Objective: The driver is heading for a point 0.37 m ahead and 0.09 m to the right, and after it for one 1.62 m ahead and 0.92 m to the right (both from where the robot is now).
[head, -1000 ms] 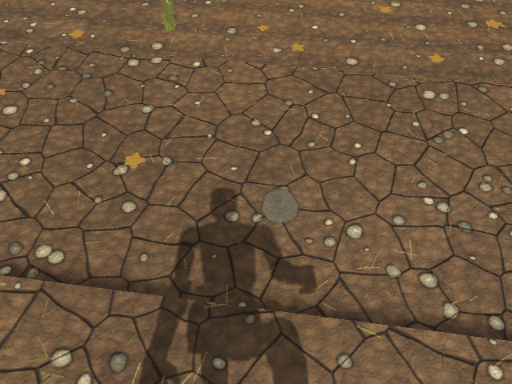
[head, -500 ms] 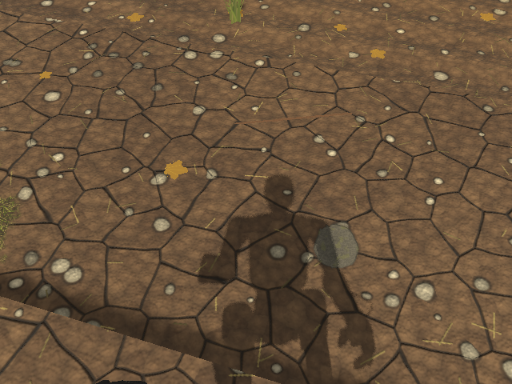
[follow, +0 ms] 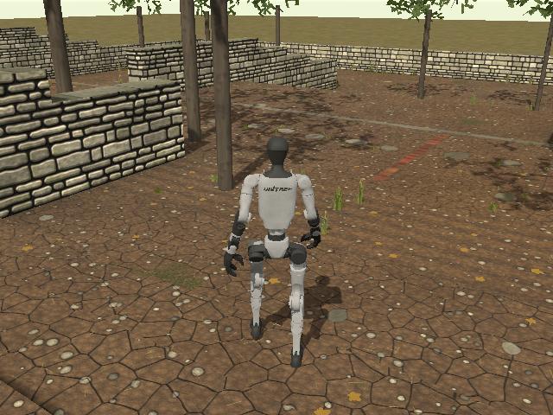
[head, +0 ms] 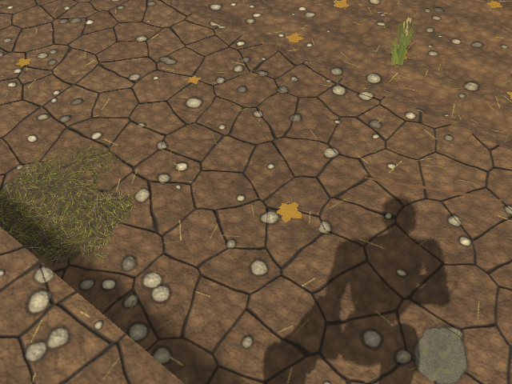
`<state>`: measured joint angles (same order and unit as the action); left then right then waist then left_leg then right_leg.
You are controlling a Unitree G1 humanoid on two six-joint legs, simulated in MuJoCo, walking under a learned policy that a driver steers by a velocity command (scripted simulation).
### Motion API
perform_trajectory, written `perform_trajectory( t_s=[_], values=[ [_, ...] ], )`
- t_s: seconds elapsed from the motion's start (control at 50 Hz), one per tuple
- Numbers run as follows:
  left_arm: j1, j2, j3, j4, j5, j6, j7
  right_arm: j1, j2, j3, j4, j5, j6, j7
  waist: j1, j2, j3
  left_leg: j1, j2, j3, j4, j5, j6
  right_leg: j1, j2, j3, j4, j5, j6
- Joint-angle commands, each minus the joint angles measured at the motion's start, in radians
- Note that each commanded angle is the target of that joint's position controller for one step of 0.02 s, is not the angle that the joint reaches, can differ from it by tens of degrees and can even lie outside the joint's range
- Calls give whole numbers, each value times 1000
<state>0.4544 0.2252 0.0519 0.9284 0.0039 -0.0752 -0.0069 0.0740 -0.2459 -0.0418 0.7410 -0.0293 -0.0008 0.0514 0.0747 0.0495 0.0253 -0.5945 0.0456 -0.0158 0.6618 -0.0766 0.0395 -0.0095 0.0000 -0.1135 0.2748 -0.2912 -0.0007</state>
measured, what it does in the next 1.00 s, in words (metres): goes down, turning right: left foot, then right foot 0.18 m lower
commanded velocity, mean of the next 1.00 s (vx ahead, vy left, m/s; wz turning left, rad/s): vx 0.50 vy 0.00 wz -0.34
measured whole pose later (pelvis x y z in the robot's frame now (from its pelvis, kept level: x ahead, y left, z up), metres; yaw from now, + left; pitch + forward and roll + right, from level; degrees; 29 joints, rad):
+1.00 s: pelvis +0.53 -0.04 -0.19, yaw -25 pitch +0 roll -2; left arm 0.25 0.23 0.05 0.96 0.02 -0.03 0.00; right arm 0.24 -0.19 -0.01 0.85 -0.05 -0.05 -0.02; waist -0.03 0.00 0.13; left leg -0.68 0.13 -0.05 1.35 -0.37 -0.03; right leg -0.29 0.16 -0.02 0.52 -0.23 -0.12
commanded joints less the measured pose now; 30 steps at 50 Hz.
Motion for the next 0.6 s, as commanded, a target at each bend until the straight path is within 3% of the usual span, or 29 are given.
perform_trajectory(
  t_s=[0.02, 0.06, 0.08, 0.1, 0.12, 0.14, 0.16, 0.18, 0.22, 0.26, 0.28, 0.3, 0.32, 0.34, 0.36, 0.38, 0.42, 0.48, 0.5, 0.56, 0.6],
  values=[
    [-6, 184, 36, -40, 8, 0, 12, -99, -60, -6, -89, -1, -19, -8, -28, -185, 32, 103, -25, 71, -65, -67, 27, -27, -251, 137, -60, 443, -159],
    [-25, 195, 37, -41, 10, 17, 12, 45, -77, -19, -39, -1, -32, -17, -102, -170, -14, 272, -65, 84, -154, -119, 62, 0, -236, 105, 91, 640, -145],
    [-24, 173, 30, -41, 6, 25, 11, 206, -103, -32, 23, -12, -47, -24, -167, -105, -99, 482, -77, 75, -206, -96, 90, -51, -189, 55, 296, 688, -124],
    [-3, 114, 11, -79, -7, 28, 5, 360, -185, -53, 51, -36, -59, -36, -210, 42, -244, 777, 142, -185, -232, -190, 159, -284, -128, 4, 624, 416, -85],
    [59, 67, 4, -101, -1, 29, -5, 393, -258, -71, 65, -2, -54, -43, -174, 254, -336, 932, 331, -575, -345, -228, 250, -572, 42, 43, 907, -263, -58],
    [-19, 169, 35, -93, 8, 33, 6, 342, -198, -56, 66, 35, -54, -43, -173, 110, -234, 859, 287, -522, -336, -137, 236, -669, 5, 177, 958, -211, -75],
    [-45, 155, 32, -101, -8, 26, 4, 251, -146, -40, 55, 26, -60, -44, -129, 71, -123, 724, 265, -370, -351, 2, 213, -647, -31, 194, 924, -132, -81],
    [-51, 134, 27, -87, -13, 28, 3, 191, -98, -26, 49, 17, -66, -43, -97, 37, -72, 616, 232, -278, -388, 84, 179, -589, -63, 194, 858, -89, -76],
    [-38, 119, 28, -70, 22, 59, -3, 154, -61, -14, 55, 17, -76, -52, -61, 53, -31, 496, 194, -181, -448, 135, 139, -498, -75, 190, 793, -64, -53],
    [-26, 110, 30, -67, 33, 94, -12, 202, -93, -25, 81, 16, -84, -55, -53, 35, -38, 465, 195, -128, -473, 200, 155, -475, -49, 177, 833, -17, -44],
    [-49, 107, 30, -76, 24, 104, -17, 211, -107, -29, 79, 6, -89, -55, -58, 21, -29, 448, 177, -77, -492, 148, 157, -493, -39, 153, 837, 53, -40],
    [-68, 109, 34, -79, 29, 114, -19, 222, -117, -33, 93, -2, -97, -55, -55, 30, -12, 449, 195, -75, -487, 157, 153, -525, -47, 175, 855, 120, -47],
    [-113, 122, 43, -93, 19, 116, -23, 222, -110, -29, 94, 4, -108, -52, -48, 11, 17, 444, 162, -40, -504, 107, 133, -573, -43, 184, 803, 194, -44],
    [-141, 130, 47, -105, 18, 117, -25, 223, -116, -30, 105, 3, -118, -50, -50, 29, 34, 460, 167, -37, -508, 98, 132, -608, -44, 191, 771, 235, -40],
    [-184, 138, 55, -113, 26, 112, -25, 234, -102, -30, 132, 19, -131, -56, -41, 11, 60, 506, 178, -30, -495, 86, 106, -666, -61, 244, 713, 278, -38],
    [-184, 120, 54, -117, 16, 107, -37, 235, -117, -34, 133, 22, -139, -60, -38, 10, 68, 466, 154, 2, -501, -5, 108, -654, -51, 219, 625, 367, -33],
    [-233, 125, 60, -123, 26, 103, -49, 254, -113, -36, 160, 19, -145, -70, -52, 7, 66, 490, 168, 6, -437, -68, 121, -688, -49, 230, 564, 509, -29],
    [-264, 121, 60, -133, 38, 110, -52, 301, -101, -29, 174, -1, -144, -80, -80, -26, 48, 512, 181, 28, -320, -105, 125, -717, -34, 215, 519, 590, -35],
    [-298, 111, 59, -144, 39, 112, -50, 336, -100, -25, 184, -1, -143, -85, -93, -9, 54, 507, 191, 27, -292, -109, 128, -725, -35, 199, 519, 603, -41],
    [-393, 116, 61, -179, 44, 112, -50, 423, -109, -24, 206, -21, -140, -89, -141, -15, 112, 581, 224, 2, -197, -82, 126, -857, -28, 194, 530, 565, -53],
    [-463, 104, 57, -196, 49, 97, -49, 485, -112, -22, 221, -37, -138, -94, -183, -42, 134, 647, 234, 23, -113, -74, 109, -925, -27, 167, 476, 590, -63]
  ],
)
